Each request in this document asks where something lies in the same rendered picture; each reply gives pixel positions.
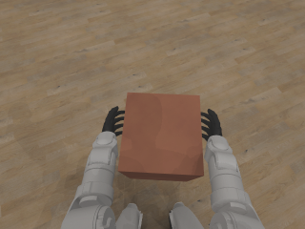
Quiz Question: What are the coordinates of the left robot forearm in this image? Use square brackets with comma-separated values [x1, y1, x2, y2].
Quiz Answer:
[60, 131, 118, 229]

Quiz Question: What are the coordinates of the robot shin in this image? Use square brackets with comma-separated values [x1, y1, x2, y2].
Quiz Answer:
[173, 202, 185, 209]
[122, 203, 138, 212]

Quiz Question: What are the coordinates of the left robot hand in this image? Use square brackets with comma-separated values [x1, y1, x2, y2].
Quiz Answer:
[102, 106, 125, 136]

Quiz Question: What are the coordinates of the robot left shin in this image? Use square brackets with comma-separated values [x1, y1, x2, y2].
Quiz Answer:
[122, 203, 138, 212]

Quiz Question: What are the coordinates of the right robot upper arm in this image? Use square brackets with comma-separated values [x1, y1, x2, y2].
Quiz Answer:
[209, 210, 265, 229]

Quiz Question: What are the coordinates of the carton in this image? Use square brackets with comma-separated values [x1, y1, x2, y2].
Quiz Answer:
[117, 92, 204, 182]

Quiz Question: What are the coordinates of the left robot upper arm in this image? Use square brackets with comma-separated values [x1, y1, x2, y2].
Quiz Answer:
[61, 204, 116, 229]

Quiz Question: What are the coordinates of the right robot forearm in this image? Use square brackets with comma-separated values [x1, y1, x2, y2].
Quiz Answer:
[204, 135, 263, 225]

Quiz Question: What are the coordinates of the robot right shin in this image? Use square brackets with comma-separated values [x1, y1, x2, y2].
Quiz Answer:
[173, 202, 185, 209]

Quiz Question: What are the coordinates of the right robot hand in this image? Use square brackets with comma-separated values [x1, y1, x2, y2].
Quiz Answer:
[200, 109, 223, 141]

